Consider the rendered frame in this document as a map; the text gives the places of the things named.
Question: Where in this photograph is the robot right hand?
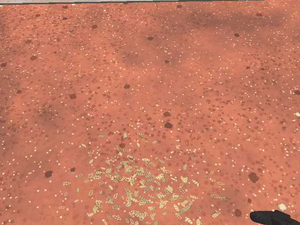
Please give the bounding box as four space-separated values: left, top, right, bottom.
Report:
249 210 300 225

